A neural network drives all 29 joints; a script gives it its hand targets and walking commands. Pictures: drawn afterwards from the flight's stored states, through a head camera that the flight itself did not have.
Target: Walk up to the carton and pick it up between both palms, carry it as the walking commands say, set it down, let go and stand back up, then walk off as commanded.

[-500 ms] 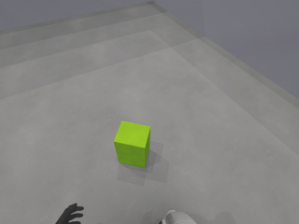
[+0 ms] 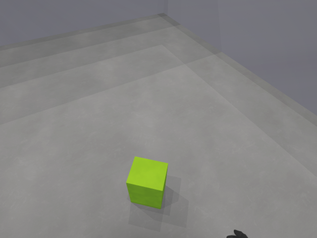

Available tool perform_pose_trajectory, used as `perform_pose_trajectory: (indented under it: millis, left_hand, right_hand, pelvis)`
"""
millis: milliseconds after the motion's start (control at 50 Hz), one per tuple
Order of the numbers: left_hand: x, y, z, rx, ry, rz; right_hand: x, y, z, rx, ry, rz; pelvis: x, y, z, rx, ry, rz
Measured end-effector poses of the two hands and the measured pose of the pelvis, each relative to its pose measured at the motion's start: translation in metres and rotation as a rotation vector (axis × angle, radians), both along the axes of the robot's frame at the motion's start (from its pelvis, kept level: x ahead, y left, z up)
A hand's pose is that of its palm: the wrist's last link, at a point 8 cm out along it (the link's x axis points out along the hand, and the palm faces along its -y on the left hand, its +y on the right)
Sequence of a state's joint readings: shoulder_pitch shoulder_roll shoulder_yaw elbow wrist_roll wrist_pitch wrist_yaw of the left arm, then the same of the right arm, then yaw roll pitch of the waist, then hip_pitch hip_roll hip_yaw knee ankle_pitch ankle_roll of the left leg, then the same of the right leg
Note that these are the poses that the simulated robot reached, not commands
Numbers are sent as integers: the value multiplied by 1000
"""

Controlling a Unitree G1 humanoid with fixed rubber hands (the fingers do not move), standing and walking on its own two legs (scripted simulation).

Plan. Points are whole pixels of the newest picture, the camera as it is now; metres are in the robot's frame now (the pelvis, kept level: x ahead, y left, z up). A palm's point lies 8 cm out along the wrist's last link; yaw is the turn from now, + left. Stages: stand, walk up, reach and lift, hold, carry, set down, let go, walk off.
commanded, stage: walk up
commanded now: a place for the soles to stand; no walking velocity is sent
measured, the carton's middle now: (148, 184) +0.50 +0.05 -0.61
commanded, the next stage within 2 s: none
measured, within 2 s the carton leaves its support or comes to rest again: neither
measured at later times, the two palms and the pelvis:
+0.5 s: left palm out of the picture +0.10 +0.23 -0.10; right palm out of the picture +0.06 -0.27 -0.11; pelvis +0.01 -0.01 +0.01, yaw -3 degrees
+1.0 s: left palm out of the picture +0.08 +0.37 -0.11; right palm out of the picture +0.12 -0.19 -0.12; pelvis +0.04 +0.08 -0.01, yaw -9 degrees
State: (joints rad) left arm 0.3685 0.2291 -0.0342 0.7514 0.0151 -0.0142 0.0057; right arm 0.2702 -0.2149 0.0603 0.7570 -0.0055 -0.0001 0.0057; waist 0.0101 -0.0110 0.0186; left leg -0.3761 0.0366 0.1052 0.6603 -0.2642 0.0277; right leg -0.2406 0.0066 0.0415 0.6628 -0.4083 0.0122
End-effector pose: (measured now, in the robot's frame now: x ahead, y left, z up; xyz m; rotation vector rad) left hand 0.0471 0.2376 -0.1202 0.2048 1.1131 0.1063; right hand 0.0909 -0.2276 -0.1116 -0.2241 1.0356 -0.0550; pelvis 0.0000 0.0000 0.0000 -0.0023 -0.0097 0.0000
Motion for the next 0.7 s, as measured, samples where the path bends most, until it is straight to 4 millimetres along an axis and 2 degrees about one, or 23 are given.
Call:
perform_pose_trajectory:
  millis: [80,160,240,300,440,620,700]
  left_hand:
    - [33,-2,6,0,-35,-38]
    - [57,-1,11,17,-65,-61]
    - [72,-2,16,33,-88,-81]
    - [76,-5,19,38,-97,-91]
    - [64,-11,20,35,-73,-100]
    - [28,-9,15,39,27,-93]
    - [15,-3,14,65,59,-96]
  right_hand:
    - [3,-6,2,-13,20,-10]
    - [4,-15,3,-28,24,-30]
    - [3,-24,4,-35,23,-52]
    - [-1,-29,4,-36,26,-63]
    - [-21,-37,1,-30,62,-88]
    - [-60,-42,-3,-33,160,-122]
    - [-72,-45,-5,-46,195,-113]
  pelvis:
    - [9,0,4,6,10,-10]
    - [13,-2,5,10,5,-21]
    - [13,-5,6,12,-2,-31]
    - [12,-7,7,14,-7,-38]
    - [8,-12,10,13,-19,-52]
    - [2,-14,14,8,-24,-64]
    - [2,-11,13,4,-15,-87]
